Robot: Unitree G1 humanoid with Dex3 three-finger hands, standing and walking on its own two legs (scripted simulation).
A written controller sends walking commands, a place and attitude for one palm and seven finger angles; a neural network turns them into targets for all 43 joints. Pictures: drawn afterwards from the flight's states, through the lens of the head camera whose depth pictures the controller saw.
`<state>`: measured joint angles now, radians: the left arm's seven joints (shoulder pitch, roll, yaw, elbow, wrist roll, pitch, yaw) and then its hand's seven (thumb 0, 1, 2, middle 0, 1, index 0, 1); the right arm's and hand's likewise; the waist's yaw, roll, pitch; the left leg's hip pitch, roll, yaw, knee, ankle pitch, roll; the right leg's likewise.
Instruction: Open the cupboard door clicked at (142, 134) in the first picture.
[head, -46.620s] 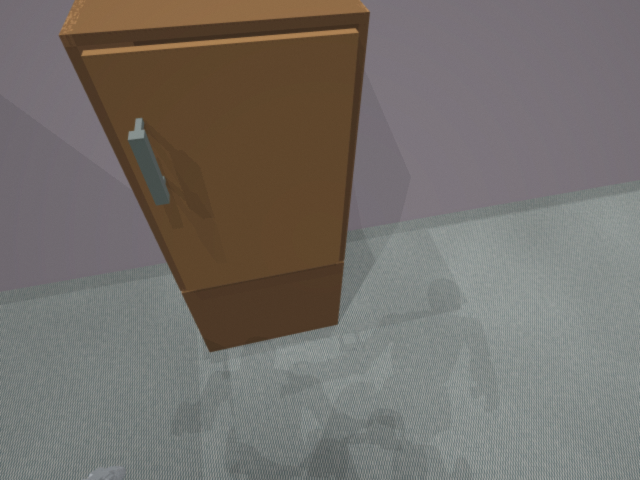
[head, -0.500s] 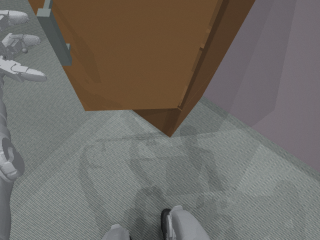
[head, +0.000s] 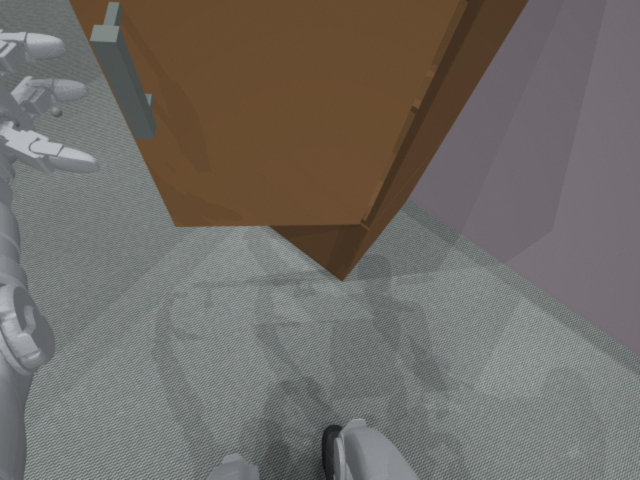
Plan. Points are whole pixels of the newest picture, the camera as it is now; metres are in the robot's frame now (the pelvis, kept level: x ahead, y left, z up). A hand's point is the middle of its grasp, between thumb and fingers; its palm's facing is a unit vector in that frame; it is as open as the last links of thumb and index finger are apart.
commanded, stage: move the hooked fingers beside the handle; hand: left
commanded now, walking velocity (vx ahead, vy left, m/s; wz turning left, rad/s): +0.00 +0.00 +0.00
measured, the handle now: (130, 75) +0.57 +0.17 +0.10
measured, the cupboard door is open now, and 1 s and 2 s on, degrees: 42 42 42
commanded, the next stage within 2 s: slide the fingers in behind the handle in 0.36 s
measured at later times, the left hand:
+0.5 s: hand (58, 113) +0.52 +0.24 +0.10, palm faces -0.01 -1.00 -0.02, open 14.0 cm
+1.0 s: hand (89, 116) +0.51 +0.21 +0.10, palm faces -0.04 -1.00 +0.00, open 14.0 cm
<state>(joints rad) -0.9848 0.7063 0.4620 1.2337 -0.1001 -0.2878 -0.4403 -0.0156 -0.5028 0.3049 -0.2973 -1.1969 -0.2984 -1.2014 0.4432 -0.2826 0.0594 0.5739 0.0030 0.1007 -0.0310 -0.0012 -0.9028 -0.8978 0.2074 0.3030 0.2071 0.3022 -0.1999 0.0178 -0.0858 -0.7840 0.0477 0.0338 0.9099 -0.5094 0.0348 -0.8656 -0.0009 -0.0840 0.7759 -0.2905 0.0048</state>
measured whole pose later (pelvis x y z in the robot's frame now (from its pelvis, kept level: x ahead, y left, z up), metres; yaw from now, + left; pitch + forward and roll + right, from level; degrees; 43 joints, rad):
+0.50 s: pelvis -0.01 +0.00 +0.00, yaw +0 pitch +22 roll -3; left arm -1.00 0.72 0.46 1.26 -0.09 -0.31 -0.42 -0.02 -0.50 0.30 -0.30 -1.20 -0.30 -1.20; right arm 0.44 -0.28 0.07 0.57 0.00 0.09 -0.03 0.00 -0.90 -0.90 0.21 0.30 0.21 0.30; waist -0.21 0.02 -0.07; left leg -0.80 0.05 0.03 0.93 -0.51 0.03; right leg -0.89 0.00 -0.08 0.80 -0.29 0.00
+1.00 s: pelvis -0.01 +0.00 +0.00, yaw +0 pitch +21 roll -3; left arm -0.99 0.61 0.42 1.22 -0.10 -0.32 -0.36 -0.02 -0.50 0.30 -0.30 -1.20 -0.30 -1.20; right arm 0.43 -0.28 0.05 0.58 0.00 0.08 -0.02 0.00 -0.90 -0.90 0.21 0.30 0.21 0.30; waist -0.20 0.02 -0.09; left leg -0.79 0.04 0.03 0.93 -0.50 0.04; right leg -0.88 -0.01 -0.08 0.80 -0.29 0.01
